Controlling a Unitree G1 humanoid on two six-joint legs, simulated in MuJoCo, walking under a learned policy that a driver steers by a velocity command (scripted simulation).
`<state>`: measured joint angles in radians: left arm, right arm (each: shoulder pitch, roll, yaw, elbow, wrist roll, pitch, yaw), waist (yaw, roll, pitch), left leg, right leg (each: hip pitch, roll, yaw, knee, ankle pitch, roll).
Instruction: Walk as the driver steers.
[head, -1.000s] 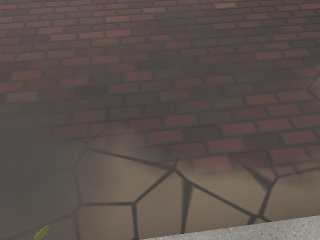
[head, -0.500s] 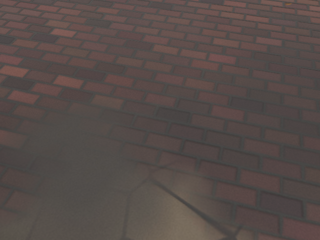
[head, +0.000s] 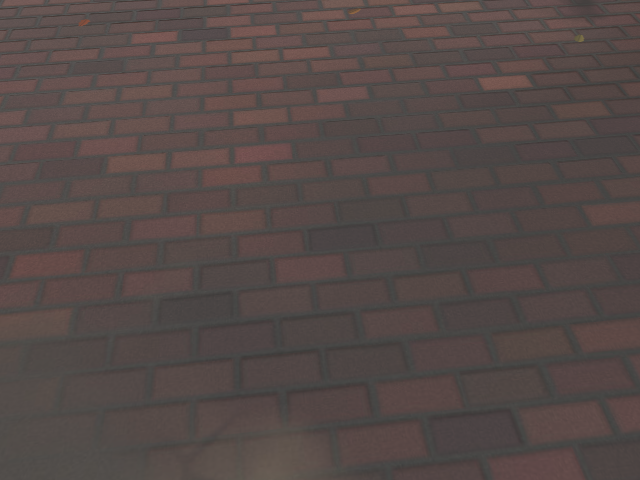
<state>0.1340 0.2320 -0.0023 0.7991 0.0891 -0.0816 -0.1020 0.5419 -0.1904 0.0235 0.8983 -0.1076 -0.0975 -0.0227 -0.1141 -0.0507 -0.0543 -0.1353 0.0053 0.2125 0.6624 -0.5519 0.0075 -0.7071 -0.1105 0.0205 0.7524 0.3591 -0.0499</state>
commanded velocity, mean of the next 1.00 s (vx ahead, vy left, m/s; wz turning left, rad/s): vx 0.50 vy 0.00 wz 0.02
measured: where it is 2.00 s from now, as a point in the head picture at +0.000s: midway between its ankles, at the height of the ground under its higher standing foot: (296, 293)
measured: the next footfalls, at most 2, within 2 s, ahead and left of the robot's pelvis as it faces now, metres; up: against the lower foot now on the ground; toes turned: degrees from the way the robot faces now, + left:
right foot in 0.20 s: +0.28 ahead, -0.16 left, -0.17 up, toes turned -9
left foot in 0.66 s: +0.57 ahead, +0.04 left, -0.17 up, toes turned -5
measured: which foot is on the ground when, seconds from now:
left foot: down 0.00-0.20, up 0.22-0.64, down 0.66-1.00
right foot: up 0.00-0.18, down 0.20-0.68, up 0.70-1.00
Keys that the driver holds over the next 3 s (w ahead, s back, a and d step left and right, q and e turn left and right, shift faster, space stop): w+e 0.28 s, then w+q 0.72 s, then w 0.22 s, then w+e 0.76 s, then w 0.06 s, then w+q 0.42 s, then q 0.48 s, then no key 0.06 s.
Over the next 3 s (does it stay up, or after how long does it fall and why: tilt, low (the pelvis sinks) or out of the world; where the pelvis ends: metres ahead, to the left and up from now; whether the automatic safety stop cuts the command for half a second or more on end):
stays up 1.54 -0.10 -0.14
